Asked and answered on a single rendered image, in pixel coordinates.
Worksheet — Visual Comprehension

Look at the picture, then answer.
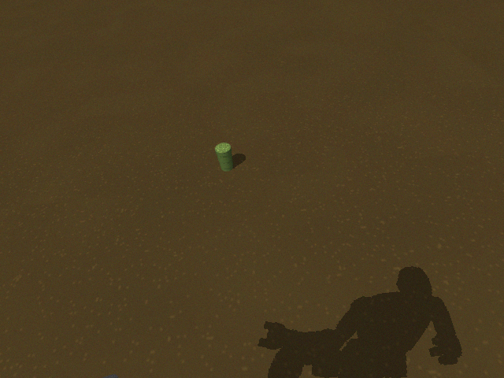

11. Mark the cup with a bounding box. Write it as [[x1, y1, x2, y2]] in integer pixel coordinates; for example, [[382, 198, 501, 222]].
[[215, 143, 233, 172]]

